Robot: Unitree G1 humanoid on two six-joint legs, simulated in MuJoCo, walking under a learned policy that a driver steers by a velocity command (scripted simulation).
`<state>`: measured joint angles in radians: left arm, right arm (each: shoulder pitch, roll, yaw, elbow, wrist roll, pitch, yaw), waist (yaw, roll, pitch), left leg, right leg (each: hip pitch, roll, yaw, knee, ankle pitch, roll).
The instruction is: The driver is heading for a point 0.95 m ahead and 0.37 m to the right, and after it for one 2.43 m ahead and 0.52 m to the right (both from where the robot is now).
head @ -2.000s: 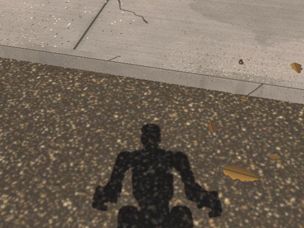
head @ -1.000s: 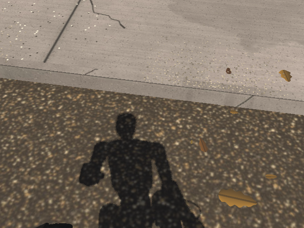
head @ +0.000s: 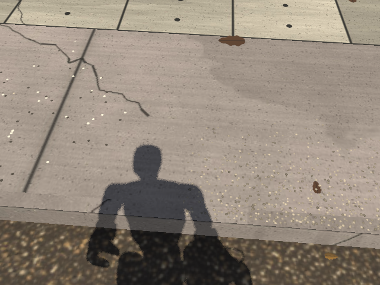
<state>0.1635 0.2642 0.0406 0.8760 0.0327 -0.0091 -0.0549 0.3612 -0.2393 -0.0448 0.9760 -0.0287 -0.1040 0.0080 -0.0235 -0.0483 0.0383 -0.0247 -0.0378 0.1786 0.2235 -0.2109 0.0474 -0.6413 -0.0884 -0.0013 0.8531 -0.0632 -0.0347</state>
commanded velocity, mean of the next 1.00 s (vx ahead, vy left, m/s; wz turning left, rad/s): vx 0.50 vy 0.00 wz -0.56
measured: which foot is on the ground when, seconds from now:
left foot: down 0.00-0.20, up 0.22-0.68, down 0.70-1.00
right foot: up 0.00-0.16, down 0.18-0.68, up 0.70-1.00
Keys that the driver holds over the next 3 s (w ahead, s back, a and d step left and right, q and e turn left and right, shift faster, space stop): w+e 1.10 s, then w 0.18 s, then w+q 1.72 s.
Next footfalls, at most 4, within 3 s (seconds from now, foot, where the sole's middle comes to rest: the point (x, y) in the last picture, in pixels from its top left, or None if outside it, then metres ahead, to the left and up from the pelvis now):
0.18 right None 0.24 -0.11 -0.78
0.70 left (199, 262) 0.56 -0.03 -0.78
1.24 right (308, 204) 0.73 -0.43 -0.67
1.82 left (314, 133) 1.07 -0.53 -0.67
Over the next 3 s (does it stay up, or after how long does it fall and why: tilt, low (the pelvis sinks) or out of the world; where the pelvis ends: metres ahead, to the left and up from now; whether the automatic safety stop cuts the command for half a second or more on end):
stays up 1.48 -0.71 0.10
